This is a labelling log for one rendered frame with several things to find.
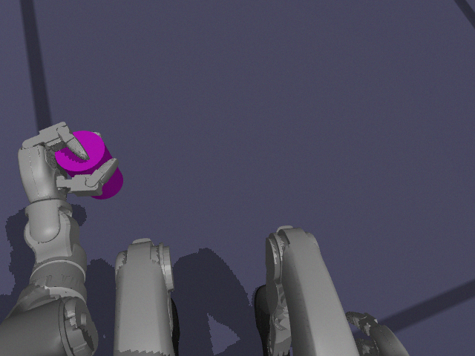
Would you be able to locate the right robot foot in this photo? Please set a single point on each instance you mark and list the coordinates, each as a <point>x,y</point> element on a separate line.
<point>262,317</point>

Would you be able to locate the left robot hand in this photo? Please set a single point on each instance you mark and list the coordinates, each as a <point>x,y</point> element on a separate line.
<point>43,178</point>

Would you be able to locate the left robot arm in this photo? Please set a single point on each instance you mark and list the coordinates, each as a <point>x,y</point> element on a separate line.
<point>50,317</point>

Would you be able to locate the right robot hand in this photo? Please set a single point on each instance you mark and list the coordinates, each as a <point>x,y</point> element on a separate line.
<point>384,342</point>

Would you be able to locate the can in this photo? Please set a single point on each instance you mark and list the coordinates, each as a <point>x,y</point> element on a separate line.
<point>98,154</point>

